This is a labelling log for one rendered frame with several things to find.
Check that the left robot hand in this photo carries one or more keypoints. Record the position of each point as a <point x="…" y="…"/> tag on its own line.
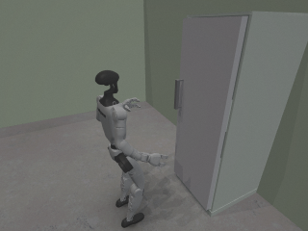
<point x="128" y="103"/>

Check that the left robot upper arm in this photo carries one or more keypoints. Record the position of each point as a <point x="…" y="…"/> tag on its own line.
<point x="97" y="112"/>

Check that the right robot upper arm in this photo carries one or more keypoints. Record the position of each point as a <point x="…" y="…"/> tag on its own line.
<point x="119" y="116"/>

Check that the right robot forearm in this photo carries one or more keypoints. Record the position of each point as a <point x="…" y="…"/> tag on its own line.
<point x="129" y="151"/>

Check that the fridge door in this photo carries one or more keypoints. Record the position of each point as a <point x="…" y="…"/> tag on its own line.
<point x="211" y="49"/>

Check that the handle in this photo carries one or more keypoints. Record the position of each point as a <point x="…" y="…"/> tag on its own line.
<point x="176" y="93"/>

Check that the robot torso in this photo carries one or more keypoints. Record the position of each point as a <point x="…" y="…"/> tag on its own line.
<point x="108" y="126"/>

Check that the right robot shin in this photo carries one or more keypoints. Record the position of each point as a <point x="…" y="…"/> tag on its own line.
<point x="134" y="202"/>

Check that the right robot hand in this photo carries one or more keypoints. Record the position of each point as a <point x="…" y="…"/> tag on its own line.
<point x="155" y="159"/>

